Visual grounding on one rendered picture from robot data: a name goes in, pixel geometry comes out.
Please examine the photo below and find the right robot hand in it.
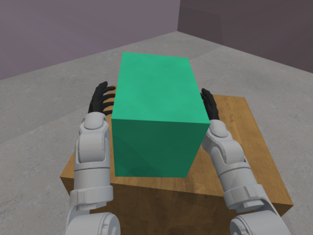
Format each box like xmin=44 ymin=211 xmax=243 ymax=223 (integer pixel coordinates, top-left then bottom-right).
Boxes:
xmin=200 ymin=88 xmax=220 ymax=120

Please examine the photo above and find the carton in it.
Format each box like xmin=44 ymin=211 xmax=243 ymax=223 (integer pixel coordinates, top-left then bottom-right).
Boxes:
xmin=111 ymin=52 xmax=211 ymax=178

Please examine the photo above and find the left robot forearm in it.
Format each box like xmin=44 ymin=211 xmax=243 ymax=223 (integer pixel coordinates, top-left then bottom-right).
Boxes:
xmin=64 ymin=112 xmax=113 ymax=235

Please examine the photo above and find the robot left upper arm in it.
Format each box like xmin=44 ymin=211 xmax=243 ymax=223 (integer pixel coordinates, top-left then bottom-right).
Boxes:
xmin=65 ymin=212 xmax=121 ymax=235

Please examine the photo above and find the right robot forearm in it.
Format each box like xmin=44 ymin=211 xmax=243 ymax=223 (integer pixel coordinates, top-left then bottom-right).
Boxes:
xmin=201 ymin=119 xmax=291 ymax=235

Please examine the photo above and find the robot right upper arm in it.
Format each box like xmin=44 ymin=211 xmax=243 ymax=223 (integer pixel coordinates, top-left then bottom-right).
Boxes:
xmin=230 ymin=210 xmax=290 ymax=235

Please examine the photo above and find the pedestal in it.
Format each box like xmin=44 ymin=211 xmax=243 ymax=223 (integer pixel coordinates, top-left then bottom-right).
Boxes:
xmin=60 ymin=85 xmax=294 ymax=235

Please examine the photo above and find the left robot hand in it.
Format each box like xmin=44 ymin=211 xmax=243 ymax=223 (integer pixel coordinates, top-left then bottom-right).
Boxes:
xmin=88 ymin=81 xmax=116 ymax=116

